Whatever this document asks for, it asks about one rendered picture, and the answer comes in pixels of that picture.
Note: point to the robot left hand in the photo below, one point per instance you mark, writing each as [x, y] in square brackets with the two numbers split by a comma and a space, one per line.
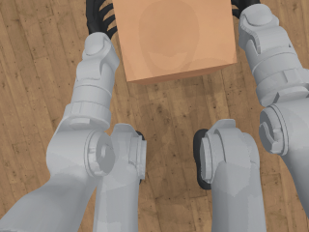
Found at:
[95, 22]

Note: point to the robot right hand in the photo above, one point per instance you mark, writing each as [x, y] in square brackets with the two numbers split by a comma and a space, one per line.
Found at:
[241, 5]

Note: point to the robot right upper arm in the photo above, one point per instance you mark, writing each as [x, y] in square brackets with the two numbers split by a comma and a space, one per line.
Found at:
[284, 130]

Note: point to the robot left forearm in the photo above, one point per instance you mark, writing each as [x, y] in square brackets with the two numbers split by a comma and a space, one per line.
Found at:
[93, 87]

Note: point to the carton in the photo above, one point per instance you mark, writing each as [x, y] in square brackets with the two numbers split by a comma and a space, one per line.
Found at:
[165, 40]

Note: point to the robot left shin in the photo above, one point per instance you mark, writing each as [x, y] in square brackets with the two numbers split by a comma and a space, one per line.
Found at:
[123, 127]

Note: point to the robot left thigh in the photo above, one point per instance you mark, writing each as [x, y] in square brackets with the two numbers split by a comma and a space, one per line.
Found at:
[116, 205]

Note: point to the robot right forearm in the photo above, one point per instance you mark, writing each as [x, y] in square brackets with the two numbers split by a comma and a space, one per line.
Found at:
[271, 57]

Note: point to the robot left upper arm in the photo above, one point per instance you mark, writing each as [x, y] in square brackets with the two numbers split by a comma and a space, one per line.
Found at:
[76, 161]

